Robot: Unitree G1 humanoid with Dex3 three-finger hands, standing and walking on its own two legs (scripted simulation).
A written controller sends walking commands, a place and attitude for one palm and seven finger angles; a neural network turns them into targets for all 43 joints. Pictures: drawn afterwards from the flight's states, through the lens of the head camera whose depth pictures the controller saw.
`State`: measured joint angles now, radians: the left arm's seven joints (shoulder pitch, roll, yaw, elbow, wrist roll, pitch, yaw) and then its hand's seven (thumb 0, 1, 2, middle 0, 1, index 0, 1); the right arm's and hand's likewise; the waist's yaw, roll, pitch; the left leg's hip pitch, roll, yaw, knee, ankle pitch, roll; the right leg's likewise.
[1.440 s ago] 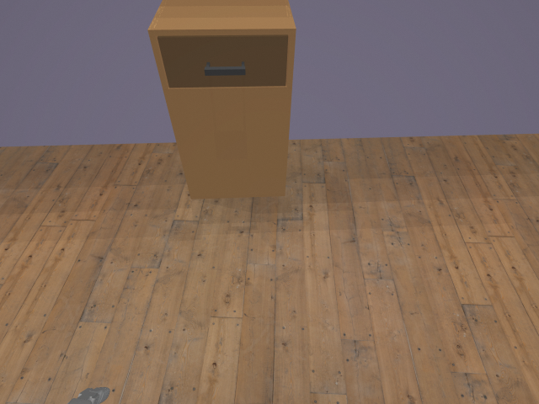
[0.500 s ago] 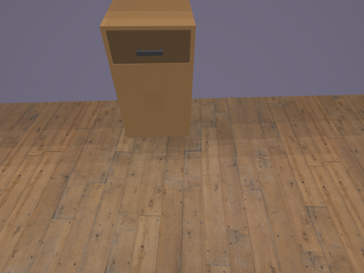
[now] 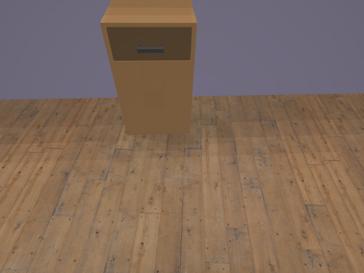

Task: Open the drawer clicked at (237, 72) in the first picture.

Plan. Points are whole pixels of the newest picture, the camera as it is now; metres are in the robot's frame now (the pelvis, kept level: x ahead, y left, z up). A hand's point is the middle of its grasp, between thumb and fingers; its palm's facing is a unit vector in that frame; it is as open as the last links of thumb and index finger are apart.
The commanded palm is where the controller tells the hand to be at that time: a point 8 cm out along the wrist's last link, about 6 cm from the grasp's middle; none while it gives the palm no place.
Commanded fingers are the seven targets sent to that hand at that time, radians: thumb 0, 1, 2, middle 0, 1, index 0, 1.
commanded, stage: walk to a spot facing it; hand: left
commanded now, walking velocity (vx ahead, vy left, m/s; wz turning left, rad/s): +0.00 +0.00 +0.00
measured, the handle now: (150, 48) +1.17 +0.23 -0.07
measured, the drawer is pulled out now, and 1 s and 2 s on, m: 0.00 0.00 0.00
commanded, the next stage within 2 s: turn to face it in 0.90 s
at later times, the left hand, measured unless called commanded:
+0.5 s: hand out of the picture +0.04 +0.18 -0.20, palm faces -0.01 -0.99 -0.16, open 7.3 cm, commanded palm none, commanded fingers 0.00 0.90 0.90 -0.20 -0.30 -0.20 -0.30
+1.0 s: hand (147, 190) +0.41 +0.14 -0.20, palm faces -0.19 -0.96 -0.21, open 7.3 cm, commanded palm none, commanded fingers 0.00 0.90 0.90 -0.20 -0.30 -0.20 -0.30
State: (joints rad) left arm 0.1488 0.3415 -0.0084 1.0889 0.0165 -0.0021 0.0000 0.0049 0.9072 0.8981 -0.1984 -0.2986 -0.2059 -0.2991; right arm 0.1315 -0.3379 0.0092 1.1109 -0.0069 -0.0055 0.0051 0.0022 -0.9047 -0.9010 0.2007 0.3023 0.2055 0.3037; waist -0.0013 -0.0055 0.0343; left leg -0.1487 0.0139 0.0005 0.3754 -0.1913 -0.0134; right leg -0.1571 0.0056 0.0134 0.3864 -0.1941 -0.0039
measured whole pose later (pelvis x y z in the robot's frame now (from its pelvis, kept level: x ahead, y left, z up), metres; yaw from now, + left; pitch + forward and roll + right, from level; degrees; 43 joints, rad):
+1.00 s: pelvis +0.27 -0.03 -0.04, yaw -12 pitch -3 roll -1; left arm 0.16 0.22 0.06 0.97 0.02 -0.05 0.01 0.00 0.91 0.90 -0.19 -0.30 -0.20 -0.30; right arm 0.37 -0.14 -0.04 1.14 -0.01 -0.03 -0.02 0.01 -0.91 -0.90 0.20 0.30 0.20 0.30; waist -0.02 0.00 0.13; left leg -0.29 0.11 0.04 1.35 -0.41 0.02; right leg -0.40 0.06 -0.16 0.67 -0.22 -0.13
